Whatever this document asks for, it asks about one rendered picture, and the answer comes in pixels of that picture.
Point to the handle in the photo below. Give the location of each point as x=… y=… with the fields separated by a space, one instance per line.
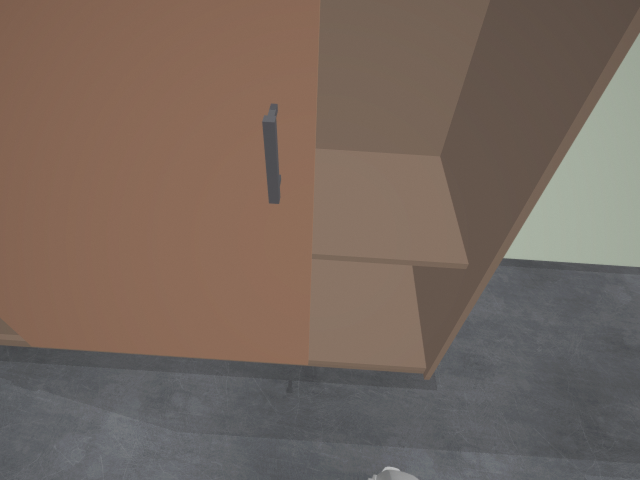
x=271 y=154

